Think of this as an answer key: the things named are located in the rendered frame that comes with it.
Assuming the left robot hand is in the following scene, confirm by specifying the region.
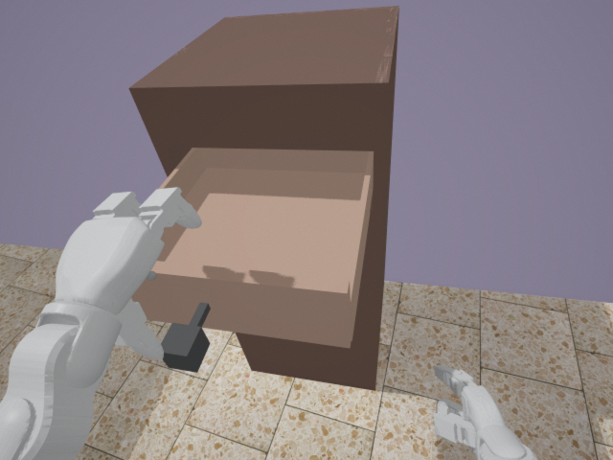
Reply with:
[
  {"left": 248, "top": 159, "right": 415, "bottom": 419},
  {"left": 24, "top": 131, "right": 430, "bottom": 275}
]
[{"left": 55, "top": 187, "right": 202, "bottom": 359}]

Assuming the robot left forearm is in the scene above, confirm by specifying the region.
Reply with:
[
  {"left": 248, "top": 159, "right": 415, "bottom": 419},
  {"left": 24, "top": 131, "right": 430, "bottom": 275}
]
[{"left": 0, "top": 301, "right": 123, "bottom": 460}]

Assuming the robot right forearm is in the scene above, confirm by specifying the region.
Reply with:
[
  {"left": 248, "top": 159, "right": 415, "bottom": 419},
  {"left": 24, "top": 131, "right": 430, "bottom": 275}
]
[{"left": 475, "top": 425, "right": 537, "bottom": 460}]

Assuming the handle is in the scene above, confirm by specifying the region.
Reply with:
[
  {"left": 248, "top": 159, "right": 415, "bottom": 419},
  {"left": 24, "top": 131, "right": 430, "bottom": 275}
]
[{"left": 161, "top": 302, "right": 211, "bottom": 373}]

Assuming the cabinet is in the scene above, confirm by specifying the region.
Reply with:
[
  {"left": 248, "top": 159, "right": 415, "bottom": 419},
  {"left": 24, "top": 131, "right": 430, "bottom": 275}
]
[{"left": 129, "top": 6, "right": 399, "bottom": 391}]

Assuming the right robot hand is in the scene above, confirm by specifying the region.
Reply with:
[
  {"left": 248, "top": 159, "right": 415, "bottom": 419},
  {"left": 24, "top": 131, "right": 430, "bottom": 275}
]
[{"left": 433, "top": 365, "right": 507, "bottom": 455}]

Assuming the drawer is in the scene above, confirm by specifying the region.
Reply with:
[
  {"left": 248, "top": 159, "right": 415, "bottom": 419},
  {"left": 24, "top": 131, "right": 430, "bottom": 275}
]
[{"left": 131, "top": 148, "right": 374, "bottom": 348}]

